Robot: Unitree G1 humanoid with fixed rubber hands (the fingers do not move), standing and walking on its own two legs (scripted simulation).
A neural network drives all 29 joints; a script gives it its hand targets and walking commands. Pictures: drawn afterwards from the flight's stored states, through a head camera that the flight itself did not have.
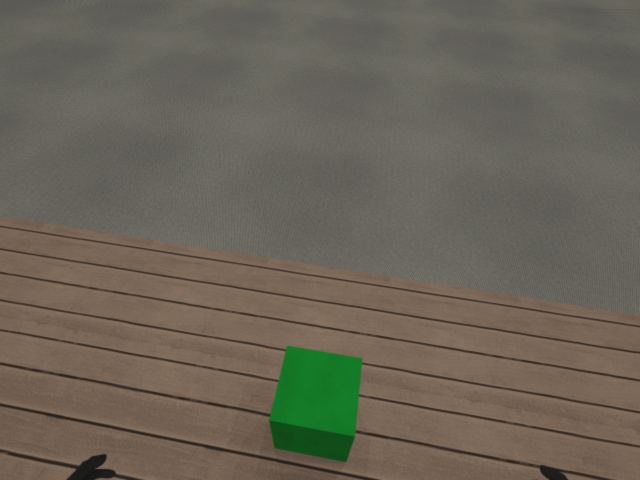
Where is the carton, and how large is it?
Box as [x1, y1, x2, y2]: [269, 346, 361, 461]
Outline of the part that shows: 287,346 269,419 274,447 345,461 354,437 361,358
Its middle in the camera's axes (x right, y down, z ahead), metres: +0.00 +0.47 +1.10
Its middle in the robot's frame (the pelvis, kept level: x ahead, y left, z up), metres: +0.43 +0.00 -0.66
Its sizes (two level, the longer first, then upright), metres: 0.210 0.200 0.250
